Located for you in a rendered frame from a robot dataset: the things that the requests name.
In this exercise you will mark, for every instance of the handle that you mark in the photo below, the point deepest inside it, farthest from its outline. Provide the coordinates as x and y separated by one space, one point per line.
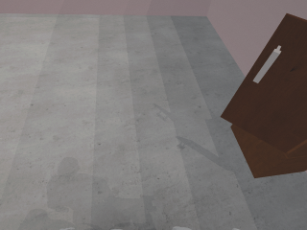
274 55

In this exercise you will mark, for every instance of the cupboard door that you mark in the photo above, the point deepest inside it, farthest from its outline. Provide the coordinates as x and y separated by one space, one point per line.
275 109

